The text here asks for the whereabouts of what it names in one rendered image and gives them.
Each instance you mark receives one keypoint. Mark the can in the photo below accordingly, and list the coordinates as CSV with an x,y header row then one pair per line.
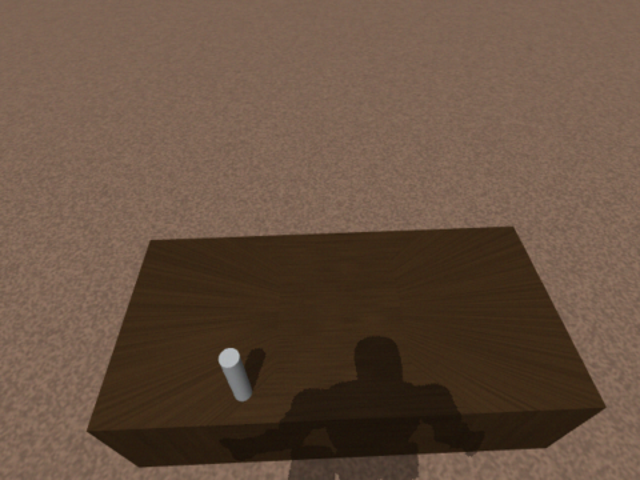
x,y
232,366

